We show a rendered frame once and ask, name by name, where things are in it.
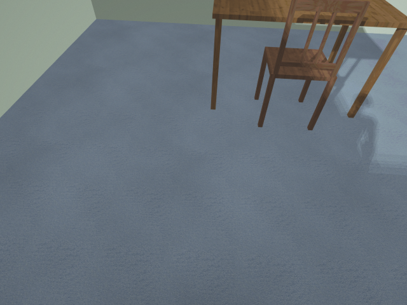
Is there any chair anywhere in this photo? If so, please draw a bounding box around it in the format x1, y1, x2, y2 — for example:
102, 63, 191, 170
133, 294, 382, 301
254, 0, 370, 130

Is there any table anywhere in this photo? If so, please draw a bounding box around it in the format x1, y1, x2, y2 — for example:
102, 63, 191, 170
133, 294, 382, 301
210, 0, 407, 118

